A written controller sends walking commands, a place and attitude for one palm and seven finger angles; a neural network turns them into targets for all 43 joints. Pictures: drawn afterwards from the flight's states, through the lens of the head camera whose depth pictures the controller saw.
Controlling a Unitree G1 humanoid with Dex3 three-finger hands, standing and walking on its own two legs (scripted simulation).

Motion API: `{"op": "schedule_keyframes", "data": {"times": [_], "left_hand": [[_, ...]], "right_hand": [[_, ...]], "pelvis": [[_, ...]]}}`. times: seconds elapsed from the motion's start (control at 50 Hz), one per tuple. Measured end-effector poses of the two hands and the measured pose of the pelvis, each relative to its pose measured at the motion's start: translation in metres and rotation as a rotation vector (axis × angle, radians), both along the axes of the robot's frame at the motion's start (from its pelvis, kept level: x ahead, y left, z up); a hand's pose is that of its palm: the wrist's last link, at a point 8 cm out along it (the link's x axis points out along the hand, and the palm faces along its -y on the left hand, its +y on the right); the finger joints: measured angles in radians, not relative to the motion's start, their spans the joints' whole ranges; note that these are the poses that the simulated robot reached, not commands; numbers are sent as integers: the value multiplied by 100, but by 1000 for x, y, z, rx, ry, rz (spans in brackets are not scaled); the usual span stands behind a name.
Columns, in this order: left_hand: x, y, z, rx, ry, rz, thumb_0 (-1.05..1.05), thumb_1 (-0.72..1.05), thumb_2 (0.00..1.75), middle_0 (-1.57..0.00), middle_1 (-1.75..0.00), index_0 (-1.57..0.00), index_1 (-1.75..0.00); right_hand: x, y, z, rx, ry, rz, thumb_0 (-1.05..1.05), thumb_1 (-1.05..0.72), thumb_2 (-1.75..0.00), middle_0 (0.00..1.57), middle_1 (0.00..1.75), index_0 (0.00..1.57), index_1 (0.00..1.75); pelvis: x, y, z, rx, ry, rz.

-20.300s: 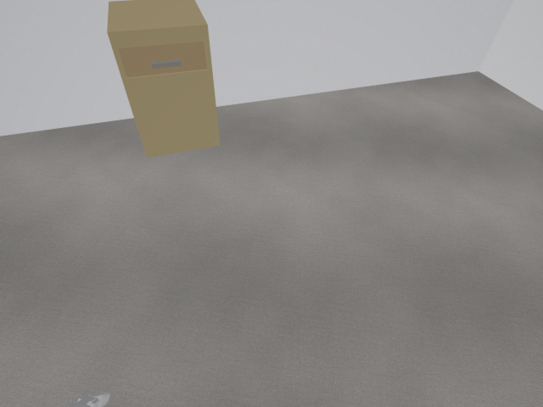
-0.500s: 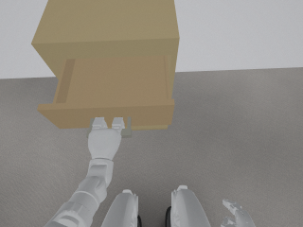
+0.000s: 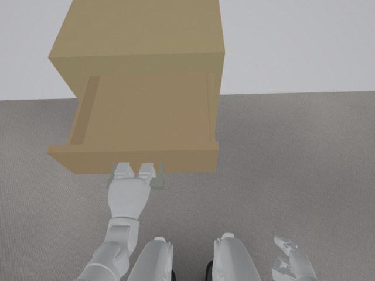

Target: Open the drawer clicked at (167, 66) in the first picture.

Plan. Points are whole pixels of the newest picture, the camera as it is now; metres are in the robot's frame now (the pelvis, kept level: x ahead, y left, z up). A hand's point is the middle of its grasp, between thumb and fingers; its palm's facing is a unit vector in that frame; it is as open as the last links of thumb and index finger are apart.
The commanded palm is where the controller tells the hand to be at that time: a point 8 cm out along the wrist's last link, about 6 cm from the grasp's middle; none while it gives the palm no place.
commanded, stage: pull the drawer open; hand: left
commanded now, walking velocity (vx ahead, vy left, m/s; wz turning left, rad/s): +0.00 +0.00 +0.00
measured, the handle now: (137, 175) +0.36 +0.14 -0.07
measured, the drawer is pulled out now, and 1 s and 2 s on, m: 0.23 0.30 0.30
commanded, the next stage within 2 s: open the thumb to release the handle in 0.98 s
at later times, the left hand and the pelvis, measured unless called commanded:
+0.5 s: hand (135, 216) +0.26 +0.14 -0.09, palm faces -0.08 -0.10 -0.99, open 5.6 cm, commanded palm +0.23 +0.15 -0.05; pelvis +0.00 +0.00 +0.00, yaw +0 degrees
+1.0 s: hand (134, 230) +0.23 +0.14 -0.09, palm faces -0.09 -0.12 -0.99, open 5.6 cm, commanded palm +0.19 +0.14 -0.05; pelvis +0.00 -0.01 -0.01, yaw +0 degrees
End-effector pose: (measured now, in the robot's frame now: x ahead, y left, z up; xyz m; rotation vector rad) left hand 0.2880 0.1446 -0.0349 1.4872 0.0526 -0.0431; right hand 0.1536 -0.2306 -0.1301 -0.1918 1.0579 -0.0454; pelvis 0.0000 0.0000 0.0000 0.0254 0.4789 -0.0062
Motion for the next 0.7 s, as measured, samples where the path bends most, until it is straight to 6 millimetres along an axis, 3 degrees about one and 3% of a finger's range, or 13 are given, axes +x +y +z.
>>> {"op": "schedule_keyframes", "data": {"times": [0.7], "left_hand": [[-58, -2, 2, -21, 25, 15, 2, 72, 79, -31, -135, -41, -135]], "right_hand": [[30, 6, 3, 17, -119, 50, 1, -91, -90, 20, 29, 20, 30]], "pelvis": [[0, -6, -6, 10, -15, -1]]}}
